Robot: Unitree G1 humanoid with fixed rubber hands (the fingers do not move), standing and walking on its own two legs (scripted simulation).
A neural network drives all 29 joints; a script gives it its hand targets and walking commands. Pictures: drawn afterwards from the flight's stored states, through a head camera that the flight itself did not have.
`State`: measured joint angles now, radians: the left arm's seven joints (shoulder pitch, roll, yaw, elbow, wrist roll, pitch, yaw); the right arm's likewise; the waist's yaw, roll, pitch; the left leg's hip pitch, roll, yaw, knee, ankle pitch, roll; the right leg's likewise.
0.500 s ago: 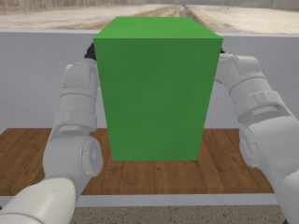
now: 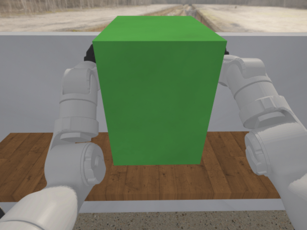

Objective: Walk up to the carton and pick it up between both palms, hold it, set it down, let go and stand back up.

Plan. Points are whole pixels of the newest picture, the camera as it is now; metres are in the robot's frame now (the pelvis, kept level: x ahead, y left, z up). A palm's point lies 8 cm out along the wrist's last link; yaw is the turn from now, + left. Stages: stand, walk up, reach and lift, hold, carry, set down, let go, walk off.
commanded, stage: hold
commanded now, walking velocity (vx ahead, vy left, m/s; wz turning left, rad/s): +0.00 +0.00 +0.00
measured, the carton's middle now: (155, 84) +0.39 +0.01 +0.28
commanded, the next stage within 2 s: none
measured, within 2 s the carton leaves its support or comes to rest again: neither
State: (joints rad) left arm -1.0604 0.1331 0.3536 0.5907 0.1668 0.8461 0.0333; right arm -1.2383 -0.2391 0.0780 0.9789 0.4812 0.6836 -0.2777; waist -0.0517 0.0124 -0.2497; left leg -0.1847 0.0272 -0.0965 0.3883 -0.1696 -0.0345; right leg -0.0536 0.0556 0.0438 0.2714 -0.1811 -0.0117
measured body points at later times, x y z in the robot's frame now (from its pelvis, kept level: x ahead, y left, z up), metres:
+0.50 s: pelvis +0.00 +0.00 +0.00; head -0.11 +0.02 +0.44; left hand +0.38 +0.15 +0.33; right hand +0.38 -0.15 +0.34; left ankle +0.03 +0.14 -0.75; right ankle -0.02 -0.12 -0.75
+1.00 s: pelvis +0.00 +0.00 +0.00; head -0.11 +0.02 +0.44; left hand +0.38 +0.16 +0.33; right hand +0.37 -0.15 +0.34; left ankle +0.03 +0.14 -0.75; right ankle -0.02 -0.12 -0.75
